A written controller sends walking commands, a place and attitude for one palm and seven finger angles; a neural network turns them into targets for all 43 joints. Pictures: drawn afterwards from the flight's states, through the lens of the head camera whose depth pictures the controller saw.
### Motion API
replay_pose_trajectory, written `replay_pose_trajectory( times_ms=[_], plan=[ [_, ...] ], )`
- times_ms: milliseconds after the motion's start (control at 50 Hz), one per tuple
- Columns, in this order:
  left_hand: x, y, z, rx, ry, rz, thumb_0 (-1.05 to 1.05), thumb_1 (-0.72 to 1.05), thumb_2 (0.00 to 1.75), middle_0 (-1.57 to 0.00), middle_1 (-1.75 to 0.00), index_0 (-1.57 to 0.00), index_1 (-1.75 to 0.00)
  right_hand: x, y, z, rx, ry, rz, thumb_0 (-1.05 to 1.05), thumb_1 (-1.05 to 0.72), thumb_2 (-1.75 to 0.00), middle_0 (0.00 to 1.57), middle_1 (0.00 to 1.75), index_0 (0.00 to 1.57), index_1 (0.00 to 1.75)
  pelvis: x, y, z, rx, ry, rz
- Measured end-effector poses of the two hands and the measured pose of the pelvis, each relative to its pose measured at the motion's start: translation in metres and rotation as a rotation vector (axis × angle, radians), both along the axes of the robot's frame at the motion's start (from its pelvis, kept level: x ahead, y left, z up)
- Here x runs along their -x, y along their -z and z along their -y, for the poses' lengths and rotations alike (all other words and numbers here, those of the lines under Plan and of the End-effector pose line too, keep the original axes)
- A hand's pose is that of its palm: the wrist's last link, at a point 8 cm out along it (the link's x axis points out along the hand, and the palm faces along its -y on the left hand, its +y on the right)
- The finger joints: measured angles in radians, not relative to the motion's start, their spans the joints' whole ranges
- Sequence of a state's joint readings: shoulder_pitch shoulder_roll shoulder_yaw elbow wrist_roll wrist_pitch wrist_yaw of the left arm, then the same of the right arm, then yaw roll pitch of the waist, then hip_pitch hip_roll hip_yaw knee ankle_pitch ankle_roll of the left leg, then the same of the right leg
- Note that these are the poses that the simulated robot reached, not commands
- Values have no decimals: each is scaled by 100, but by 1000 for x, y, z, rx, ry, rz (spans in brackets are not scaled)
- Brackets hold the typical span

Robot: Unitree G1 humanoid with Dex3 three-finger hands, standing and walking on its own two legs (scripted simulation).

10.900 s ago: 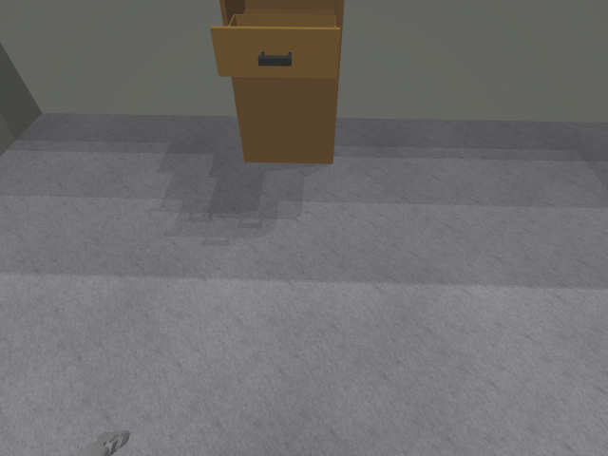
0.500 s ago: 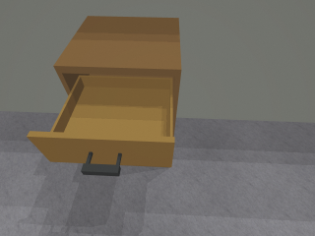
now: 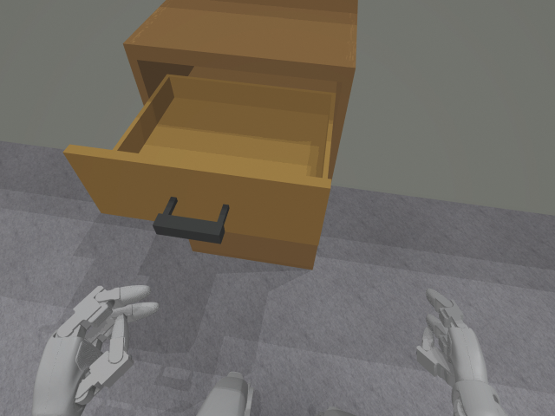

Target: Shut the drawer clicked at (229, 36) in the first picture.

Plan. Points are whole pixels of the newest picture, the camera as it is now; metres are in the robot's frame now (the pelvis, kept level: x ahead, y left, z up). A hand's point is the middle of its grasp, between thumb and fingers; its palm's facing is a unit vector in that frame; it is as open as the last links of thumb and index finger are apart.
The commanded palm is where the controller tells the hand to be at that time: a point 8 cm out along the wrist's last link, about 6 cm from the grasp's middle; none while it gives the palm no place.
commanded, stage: raise the hand and make a fist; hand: left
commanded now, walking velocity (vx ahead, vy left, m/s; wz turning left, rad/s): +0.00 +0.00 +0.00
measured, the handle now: (194, 217) +0.41 +0.19 +0.02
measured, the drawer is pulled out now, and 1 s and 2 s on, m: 0.29 0.29 0.29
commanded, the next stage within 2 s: bring the fist close to the handle in 1.34 s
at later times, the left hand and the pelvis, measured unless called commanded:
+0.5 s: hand (151, 325) +0.20 +0.18 +0.08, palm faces -0.09 -1.00 -0.01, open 3.2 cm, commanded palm +0.18 +0.24 +0.09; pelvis +0.01 +0.05 +0.02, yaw -2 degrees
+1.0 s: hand (140, 302) +0.21 +0.18 +0.13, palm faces -0.01 -1.00 -0.06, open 3.2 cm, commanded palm +0.18 +0.23 +0.12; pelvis +0.02 +0.04 +0.03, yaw -1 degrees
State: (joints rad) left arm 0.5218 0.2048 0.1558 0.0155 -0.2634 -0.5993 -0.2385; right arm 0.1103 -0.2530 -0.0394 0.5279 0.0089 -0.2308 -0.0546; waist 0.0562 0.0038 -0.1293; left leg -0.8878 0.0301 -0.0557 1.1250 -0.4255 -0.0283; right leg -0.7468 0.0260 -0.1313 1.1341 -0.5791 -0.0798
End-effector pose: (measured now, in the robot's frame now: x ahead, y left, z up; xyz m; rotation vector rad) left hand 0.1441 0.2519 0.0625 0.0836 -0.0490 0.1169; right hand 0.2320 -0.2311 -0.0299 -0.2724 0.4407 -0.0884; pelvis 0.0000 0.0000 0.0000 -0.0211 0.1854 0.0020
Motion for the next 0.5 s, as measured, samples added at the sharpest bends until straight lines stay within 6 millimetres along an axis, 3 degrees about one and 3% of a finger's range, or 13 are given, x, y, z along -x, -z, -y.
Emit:
replay_pose_trajectory(
  times_ms=[80, 160, 220, 300, 380, 500],
  plan=[
    [-34, -19, 19, 7, 184, 115, 2, 90, 90, -66, -81, -66, -81, 25, 27, -22, -57, -14, -64, 1, -90, -90, 20, 30, 20, 30, 8, 5, -5, 20, -7, 3],
    [-71, -4, 39, 46, 356, -76, 1, 90, 90, -74, -89, -74, -89, 65, 41, -33, -117, 60, -171, 1, -90, -90, 20, 30, 21, 30, 8, -3, -12, 11, 12, 6],
    [-80, 2, 35, 94, 299, -205, 1, 89, 90, -80, -96, -81, -96, 92, 41, -31, -136, 147, -241, 1, -90, -90, 21, 30, 21, 31, 1, -13, -18, 0, 33, 11],
    [-72, -16, 13, 90, 115, -175, 2, 90, 90, -88, -104, -88, -104, 114, 35, -23, -118, 220, -301, 1, -90, -90, 21, 30, 21, 30, -10, -24, -26, -7, 53, 10],
    [-56, -32, -1, 21, 71, -84, 2, 90, 90, -96, -113, -96, -113, 112, 32, -15, -67, 197, -322, 1, -90, -90, 20, 30, 20, 30, -14, -24, -34, 0, 44, 0],
    [-45, -18, 17, 74, 205, -119, 1, 90, 90, -108, -126, -108, -126, 77, 22, -19, -20, 141, -231, 2, -90, -90, 20, 30, 20, 30, -13, -18, -46, 16, 28, -9]
  ],
)
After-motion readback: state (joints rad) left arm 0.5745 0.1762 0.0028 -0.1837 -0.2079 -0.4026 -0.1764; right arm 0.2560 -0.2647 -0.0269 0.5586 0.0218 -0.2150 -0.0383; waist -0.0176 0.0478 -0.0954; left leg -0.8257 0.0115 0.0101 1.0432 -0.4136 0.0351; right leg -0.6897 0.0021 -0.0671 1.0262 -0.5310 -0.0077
